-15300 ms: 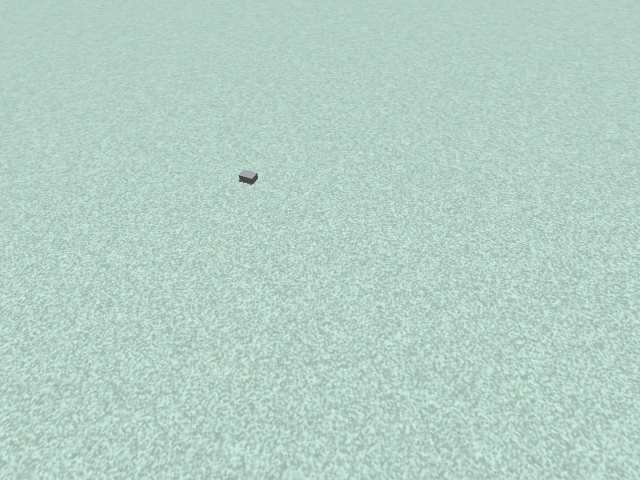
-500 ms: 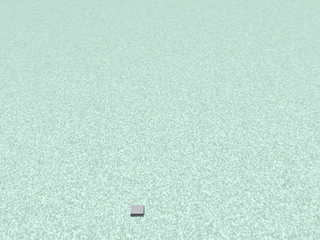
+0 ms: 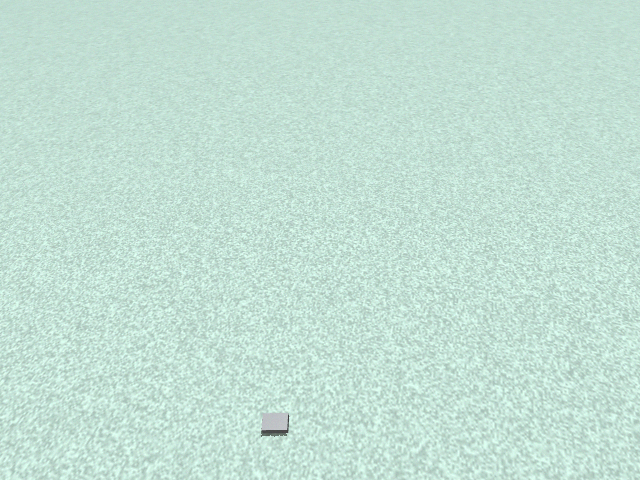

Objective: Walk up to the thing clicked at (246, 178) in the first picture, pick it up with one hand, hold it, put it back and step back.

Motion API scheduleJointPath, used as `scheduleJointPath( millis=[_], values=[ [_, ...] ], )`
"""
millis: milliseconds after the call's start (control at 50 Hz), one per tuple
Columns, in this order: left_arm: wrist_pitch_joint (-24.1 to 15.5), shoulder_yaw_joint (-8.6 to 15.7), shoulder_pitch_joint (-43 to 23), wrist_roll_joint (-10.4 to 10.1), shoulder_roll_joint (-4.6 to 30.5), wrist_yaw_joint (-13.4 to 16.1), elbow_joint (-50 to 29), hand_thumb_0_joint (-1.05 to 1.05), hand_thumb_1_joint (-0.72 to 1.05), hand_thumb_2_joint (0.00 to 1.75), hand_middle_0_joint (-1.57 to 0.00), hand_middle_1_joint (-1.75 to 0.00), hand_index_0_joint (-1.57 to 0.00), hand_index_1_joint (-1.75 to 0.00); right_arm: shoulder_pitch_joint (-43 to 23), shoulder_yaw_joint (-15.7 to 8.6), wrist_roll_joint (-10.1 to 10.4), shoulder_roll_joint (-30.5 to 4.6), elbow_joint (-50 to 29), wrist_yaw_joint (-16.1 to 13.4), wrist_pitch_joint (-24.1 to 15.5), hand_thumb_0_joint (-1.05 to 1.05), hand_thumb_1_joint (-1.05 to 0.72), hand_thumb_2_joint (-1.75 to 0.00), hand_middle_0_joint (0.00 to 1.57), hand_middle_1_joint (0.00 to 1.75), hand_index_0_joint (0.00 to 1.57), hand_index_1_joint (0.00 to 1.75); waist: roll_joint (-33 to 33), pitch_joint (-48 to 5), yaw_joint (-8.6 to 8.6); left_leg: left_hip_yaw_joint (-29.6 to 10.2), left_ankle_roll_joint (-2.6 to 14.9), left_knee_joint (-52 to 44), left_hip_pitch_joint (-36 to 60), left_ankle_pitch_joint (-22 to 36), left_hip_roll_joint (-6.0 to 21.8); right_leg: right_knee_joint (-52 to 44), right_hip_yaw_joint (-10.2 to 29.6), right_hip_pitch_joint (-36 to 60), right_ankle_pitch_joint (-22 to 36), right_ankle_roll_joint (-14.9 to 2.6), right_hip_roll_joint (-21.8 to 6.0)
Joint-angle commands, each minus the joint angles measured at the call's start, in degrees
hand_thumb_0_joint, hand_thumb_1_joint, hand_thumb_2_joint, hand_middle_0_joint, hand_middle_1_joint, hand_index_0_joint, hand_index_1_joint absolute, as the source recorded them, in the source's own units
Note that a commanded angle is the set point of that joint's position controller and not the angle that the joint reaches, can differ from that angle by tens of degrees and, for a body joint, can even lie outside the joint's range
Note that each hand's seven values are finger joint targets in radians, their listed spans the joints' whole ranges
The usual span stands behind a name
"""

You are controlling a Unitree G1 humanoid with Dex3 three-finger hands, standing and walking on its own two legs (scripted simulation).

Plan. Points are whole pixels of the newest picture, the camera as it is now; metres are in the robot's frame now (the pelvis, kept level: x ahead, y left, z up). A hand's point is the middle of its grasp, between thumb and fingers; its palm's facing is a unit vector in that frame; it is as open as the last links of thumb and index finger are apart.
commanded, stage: stand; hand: left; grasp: from above
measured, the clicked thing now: (275, 423) +0.42 +0.20 -0.77
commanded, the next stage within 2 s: rise first in 0.12 s
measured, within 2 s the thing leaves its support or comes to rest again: neither
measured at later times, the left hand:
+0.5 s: hand out of the picture +0.16 +0.25 -0.17, palm faces -0.02 -0.94 -0.34, open 9.5 cm
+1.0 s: hand out of the picture +0.12 +0.26 -0.24, palm faces -0.17 -0.88 -0.45, open 13.4 cm
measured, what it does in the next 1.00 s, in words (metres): lowers itself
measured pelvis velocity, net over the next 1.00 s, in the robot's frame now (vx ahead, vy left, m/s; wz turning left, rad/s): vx -0.02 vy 0.01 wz -0.01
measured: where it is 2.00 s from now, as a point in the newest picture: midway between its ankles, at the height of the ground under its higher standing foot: outside the picture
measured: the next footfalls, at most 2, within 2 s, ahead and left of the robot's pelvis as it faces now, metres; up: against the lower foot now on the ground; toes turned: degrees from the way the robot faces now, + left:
none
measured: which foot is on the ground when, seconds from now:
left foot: down 0.00-1.00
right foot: down 0.00-1.00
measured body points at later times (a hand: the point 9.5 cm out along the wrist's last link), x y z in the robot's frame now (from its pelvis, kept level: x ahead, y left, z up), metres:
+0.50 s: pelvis -0.02 +0.00 -0.02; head +0.05 +0.01 +0.42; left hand +0.16 +0.30 -0.15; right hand +0.08 -0.27 -0.15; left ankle +0.00 +0.12 -0.75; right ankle -0.01 -0.12 -0.75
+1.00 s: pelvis -0.02 +0.01 -0.10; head +0.09 +0.02 +0.34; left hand +0.13 +0.30 -0.21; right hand +0.16 -0.24 -0.19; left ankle +0.00 +0.12 -0.75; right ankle -0.01 -0.12 -0.75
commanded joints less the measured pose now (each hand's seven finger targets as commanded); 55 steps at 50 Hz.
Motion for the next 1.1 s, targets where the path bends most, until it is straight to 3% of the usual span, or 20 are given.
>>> scheduleJointPath(
  millis=[0,200,220,240,260,280,300,320,360,380,420,480,540,600,640,680,740,800,960,1080],
  values=[
    [-1.35,2.13,-1.94,0.08,12.54,1.00,-2.99,0.00,0.90,0.90,-0.20,-0.30,-0.20,-0.30,-1.66,-2.54,0.18,-12.18,-3.41,-0.62,-1.02,0.00,-0.90,-0.90,0.20,0.30,0.20,0.30,-0.39,-4.52,-0.05,-5.63,1.69,-2.00,0.50,9.92,7.34,-2.39,5.40,1.09,9.64,-1.58,-7.02],
    [-1.28,2.18,-1.88,0.12,12.56,0.91,-3.04,0.00,0.84,0.90,-0.22,-0.34,-0.21,-0.34,-1.88,-2.59,0.17,-12.21,-3.60,-0.58,-0.94,0.00,-0.90,-0.90,0.20,0.30,0.20,0.30,0.07,-4.06,0.00,-5.60,1.56,-2.31,0.44,8.32,7.29,-2.73,5.52,0.85,7.97,-1.86,-6.87],
    [-6.82,2.22,-21.99,-3.18,3.20,1.86,-23.14,0.00,0.76,0.91,-0.25,-0.42,-0.22,-0.42,-1.27,-0.11,4.22,-3.14,-19.95,-1.86,-3.73,0.00,-0.96,-0.91,0.20,0.30,0.20,0.30,1.66,1.70,-7.32,1.58,0.90,1.27,-6.25,-1.27,-0.59,1.61,1.59,-14.02,2.56,-1.42,1.57],
    [-6.41,3.43,-28.40,-2.97,6.06,2.24,-19.33,0.00,0.68,0.90,-0.25,-0.50,-0.21,-0.50,1.94,-0.61,4.09,-4.83,-16.37,-2.41,-3.60,0.00,-0.89,-0.90,0.20,0.30,0.20,0.30,0.27,-1.20,-5.49,1.18,1.01,2.62,-6.02,-2.34,-0.93,2.30,0.91,-11.57,0.95,-1.45,1.41],
    [-4.06,6.31,-19.00,-2.06,10.16,2.62,-9.59,0.00,0.60,0.92,-0.23,-0.53,-0.19,-0.57,3.51,-1.41,4.00,-6.22,-15.71,-2.65,-2.98,0.00,-0.90,-0.90,0.20,0.30,0.20,0.30,-2.04,-0.74,-4.53,1.20,1.29,3.66,-7.60,-3.92,-1.33,2.58,0.20,-11.61,-1.91,-1.85,1.67],
    [-2.74,7.29,-13.64,-1.46,10.49,2.07,-4.85,0.00,0.52,0.89,-0.22,-0.61,-0.20,-0.63,4.35,-2.08,4.01,-6.30,-17.21,-2.66,-2.26,0.00,-0.87,-0.89,0.20,0.30,0.20,0.30,-3.59,-0.99,-2.54,1.54,1.40,5.67,-9.76,-2.44,-1.04,4.06,-0.08,-12.27,-1.65,-1.79,1.74],
    [-2.73,7.85,-17.10,-0.21,12.54,1.65,-7.04,0.00,0.45,0.86,-0.21,-0.68,-0.21,-0.68,4.76,-2.80,3.36,-6.17,-18.57,-2.99,-2.23,0.00,-0.88,-0.89,0.20,0.30,0.20,0.30,-3.96,-5.17,-2.32,1.52,1.66,8.05,-10.43,-0.93,-1.37,6.07,0.27,-12.34,-0.17,-1.58,1.43],
    [-3.31,10.13,-18.98,0.55,16.16,1.50,-10.27,0.00,0.37,0.86,-0.21,-0.74,-0.21,-0.74,6.26,-3.63,3.27,-6.10,-19.38,-3.42,-2.58,0.00,-0.89,-0.89,0.20,0.30,0.20,0.30,-2.23,-10.89,-1.32,1.39,1.55,9.29,-9.44,1.33,-1.41,8.04,0.87,-10.73,2.77,-1.47,1.10],
    [-1.66,10.40,-8.03,3.27,12.15,-0.16,-3.02,0.00,0.21,0.85,-0.18,-0.86,-0.21,-0.83,8.00,-4.81,2.22,-5.62,-20.99,-2.76,-2.80,0.00,-0.93,-0.90,0.20,0.30,0.20,0.30,-1.83,-12.85,-1.22,1.05,1.27,13.80,-13.61,3.77,-1.60,12.75,1.00,-13.17,5.90,-1.71,1.08],
    [-1.10,11.20,-5.44,4.69,11.99,-0.73,-3.06,0.00,0.13,0.86,-0.19,-0.87,-0.21,-0.84,8.35,-5.36,1.78,-5.41,-22.05,-2.39,-2.89,0.00,-0.93,-0.90,0.20,0.30,0.20,0.30,-1.23,-15.22,0.38,0.97,1.06,15.31,-15.01,5.06,-1.75,14.46,0.92,-12.67,6.72,-1.92,1.05],
    [-0.06,12.83,-4.90,5.79,13.28,-0.57,-9.88,0.00,-0.02,0.85,-0.19,-0.90,-0.21,-0.88,7.88,-5.95,1.92,-5.11,-25.41,-2.27,-3.19,0.00,-0.92,-0.90,0.20,0.30,0.20,0.30,3.14,-19.69,2.10,1.19,0.33,15.76,-13.47,6.80,-2.06,15.29,1.02,-11.48,6.96,-2.22,1.31],
    [3.79,9.80,-5.05,7.39,8.66,0.03,-12.36,0.00,-0.26,0.86,-0.19,-0.93,-0.20,-0.92,6.21,-5.51,2.31,-4.34,-29.36,-1.92,-3.36,0.00,-0.89,-0.89,0.20,0.30,0.20,0.30,2.39,-16.01,0.67,0.69,0.11,16.96,-16.99,4.43,-1.47,16.13,0.41,-15.79,3.59,-2.51,1.95],
    [6.19,10.90,-7.82,8.09,10.68,1.04,-16.89,0.00,-0.45,0.87,-0.23,-0.91,-0.22,-0.92,5.03,-5.54,2.42,-4.00,-31.95,-1.65,-4.05,0.00,-0.92,-0.90,0.20,0.30,0.20,0.30,0.55,-13.77,0.49,0.00,0.34,20.02,-22.28,-0.28,-0.89,18.65,0.01,-20.79,-1.62,-2.20,2.31],
    [6.68,9.87,-5.60,8.91,7.32,1.58,-18.02,0.00,-0.45,0.84,-0.25,-0.91,-0.25,-0.91,6.34,-5.72,2.14,-3.50,-33.31,-1.43,-5.45,0.00,-0.93,-0.91,0.20,0.30,0.20,0.30,-1.82,-13.80,-0.85,-0.08,0.79,24.34,-26.53,-4.11,-0.72,22.47,0.10,-25.73,-5.27,-1.99,2.41],
    [5.87,11.57,-5.72,10.00,9.10,1.87,-22.16,0.00,-0.44,0.84,-0.26,-0.91,-0.25,-0.91,7.34,-6.07,1.87,-3.11,-33.87,-1.44,-6.45,0.00,-0.92,-0.90,0.20,0.30,0.20,0.30,-0.58,-17.50,-0.46,-0.06,0.91,28.10,-28.41,-2.94,-0.73,26.31,0.37,-27.36,-3.99,-1.94,2.06],
    [4.93,11.38,-5.19,10.48,8.63,1.95,-27.26,0.00,-0.42,0.83,-0.26,-0.88,-0.26,-0.89,7.51,-6.23,1.60,-2.73,-34.56,-1.60,-7.34,0.00,-0.90,-0.90,0.20,0.30,0.20,0.30,1.27,-20.52,-1.00,-0.30,0.82,31.19,-29.19,-1.76,-0.39,30.16,0.70,-30.57,-2.87,-2.08,2.09],
    [4.73,12.40,-0.08,11.82,9.14,2.35,-31.62,0.00,-0.44,0.84,-0.27,-0.88,-0.25,-0.89,7.40,-6.50,1.32,-2.78,-35.59,-1.98,-8.23,0.00,-0.91,-0.90,0.20,0.30,0.20,0.30,2.67,-22.10,-0.76,-0.55,0.55,34.26,-30.43,0.30,-0.07,33.93,0.80,-33.50,-1.64,-2.21,2.12],
    [5.56,11.37,2.21,13.21,8.56,2.33,-37.20,0.00,-0.45,0.85,-0.28,-0.86,-0.26,-0.88,7.09,-6.67,1.08,-2.45,-36.62,-2.14,-8.51,0.00,-0.92,-0.91,0.20,0.30,0.20,0.30,4.24,-24.34,-0.92,-1.52,0.29,35.72,-30.60,1.33,0.51,36.09,0.75,-35.98,-1.94,-2.33,1.96],
    [9.64,10.21,8.38,14.56,7.06,2.07,-43.44,0.00,-0.46,0.86,-0.24,-0.90,-0.23,-0.91,5.44,-6.22,1.05,-2.52,-38.81,-2.14,-9.59,0.00,-0.93,-0.91,0.20,0.30,0.20,0.30,3.87,-24.45,-1.63,-2.98,0.26,40.64,-35.67,0.36,0.95,41.06,0.14,-41.67,-3.93,-2.20,1.93],
    [9.39,10.29,8.86,16.40,7.38,2.55,-47.10,0.00,-0.43,0.84,-0.21,-0.92,-0.21,-0.92,4.43,-6.07,1.02,-2.13,-40.35,-1.64,-10.85,0.00,-0.91,-0.90,0.20,0.30,0.20,0.30,3.61,-25.55,-1.25,-2.78,0.55,45.95,-42.17,-3.15,0.49,46.29,0.34,-47.18,-6.14,-2.29,1.90]
  ],
)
